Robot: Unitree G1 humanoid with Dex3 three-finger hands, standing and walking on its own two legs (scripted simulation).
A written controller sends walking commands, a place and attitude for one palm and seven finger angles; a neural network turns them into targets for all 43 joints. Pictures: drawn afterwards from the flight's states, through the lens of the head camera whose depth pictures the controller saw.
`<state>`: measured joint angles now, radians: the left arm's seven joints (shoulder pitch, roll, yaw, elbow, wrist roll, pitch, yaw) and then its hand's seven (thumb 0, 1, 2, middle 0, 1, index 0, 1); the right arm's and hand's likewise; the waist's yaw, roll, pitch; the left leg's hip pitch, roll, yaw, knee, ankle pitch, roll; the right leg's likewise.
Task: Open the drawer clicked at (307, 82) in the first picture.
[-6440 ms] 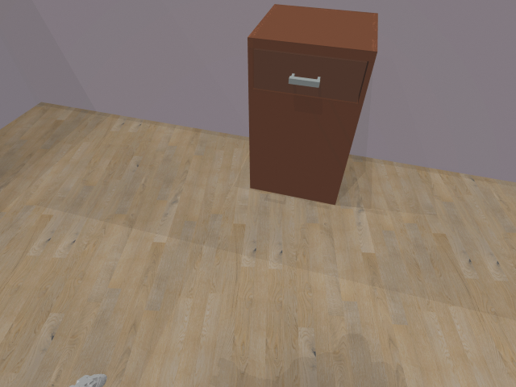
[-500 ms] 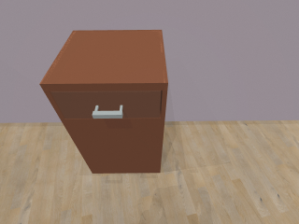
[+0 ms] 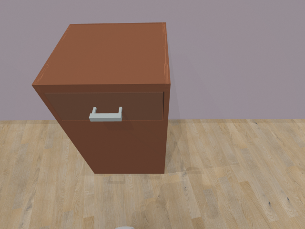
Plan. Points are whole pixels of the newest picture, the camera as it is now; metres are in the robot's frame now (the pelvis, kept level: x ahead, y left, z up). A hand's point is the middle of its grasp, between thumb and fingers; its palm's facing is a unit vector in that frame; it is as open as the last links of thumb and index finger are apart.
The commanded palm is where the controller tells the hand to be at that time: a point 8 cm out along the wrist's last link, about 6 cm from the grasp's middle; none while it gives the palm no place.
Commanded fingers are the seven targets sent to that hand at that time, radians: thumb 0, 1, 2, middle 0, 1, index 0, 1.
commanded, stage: come to a stop and stand still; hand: left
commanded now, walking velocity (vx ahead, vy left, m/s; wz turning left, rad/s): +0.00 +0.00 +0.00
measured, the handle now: (106, 113) +0.50 +0.23 -0.07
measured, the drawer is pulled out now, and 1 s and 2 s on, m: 0.00 0.00 0.00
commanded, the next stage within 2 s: look again from close up in 0.46 s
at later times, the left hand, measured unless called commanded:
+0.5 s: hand out of the picture +0.00 +0.16 -0.16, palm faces +0.01 -0.98 -0.21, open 7.3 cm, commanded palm none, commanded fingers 0.00 0.90 0.90 -0.20 -0.30 -0.20 -0.30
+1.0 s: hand out of the picture +0.00 +0.19 -0.16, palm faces +0.04 -0.98 -0.18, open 7.3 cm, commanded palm none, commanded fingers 0.00 0.90 0.90 -0.20 -0.30 -0.20 -0.30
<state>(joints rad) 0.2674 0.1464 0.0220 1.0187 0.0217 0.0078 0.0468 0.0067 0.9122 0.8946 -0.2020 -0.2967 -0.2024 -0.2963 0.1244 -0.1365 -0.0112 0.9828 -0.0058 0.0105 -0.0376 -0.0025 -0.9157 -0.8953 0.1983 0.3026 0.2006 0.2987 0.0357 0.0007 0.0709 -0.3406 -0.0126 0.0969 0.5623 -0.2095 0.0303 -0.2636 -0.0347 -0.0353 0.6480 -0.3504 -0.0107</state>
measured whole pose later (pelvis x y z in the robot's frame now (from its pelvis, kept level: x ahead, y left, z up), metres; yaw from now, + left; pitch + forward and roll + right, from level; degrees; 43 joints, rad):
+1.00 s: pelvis +0.01 +0.03 +0.01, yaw +1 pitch -1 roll +0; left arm 0.31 0.15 -0.01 1.09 0.01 -0.01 0.04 0.01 0.91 0.89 -0.20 -0.30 -0.20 -0.30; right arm 0.31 -0.15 0.02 1.10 -0.01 -0.02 -0.03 0.01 -0.92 -0.90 0.20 0.30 0.20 0.30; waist 0.00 -0.01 0.01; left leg -0.18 -0.03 0.06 0.47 -0.27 0.05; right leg -0.16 -0.03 -0.05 0.47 -0.30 0.01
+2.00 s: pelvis -0.01 -0.03 -0.02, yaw -1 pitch +8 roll +2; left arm 0.19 0.36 -0.05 0.10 0.96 0.11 0.32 0.01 0.16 0.58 -0.27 -0.77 -0.27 -0.77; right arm 0.10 -0.19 0.03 0.60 -0.02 0.09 -0.03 0.01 -0.90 -0.90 0.20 0.30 0.20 0.30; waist 0.06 0.04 -0.10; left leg -0.52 0.01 0.02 0.74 -0.35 -0.01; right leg -0.53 0.02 -0.04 0.80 -0.41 -0.07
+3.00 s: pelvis +0.00 +0.03 +0.01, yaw -2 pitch +3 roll +0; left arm -0.06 0.43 -0.09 0.08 0.96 0.08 0.11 0.00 -0.49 0.30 -0.32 -1.20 -0.32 -1.20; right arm 0.18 -0.24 -0.01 0.63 0.01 0.10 -0.02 0.01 -0.90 -0.90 0.20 0.30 0.20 0.30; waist 0.07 0.07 -0.01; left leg -0.28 -0.06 -0.01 0.50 -0.27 0.04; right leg -0.27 -0.01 0.01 0.51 -0.28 0.00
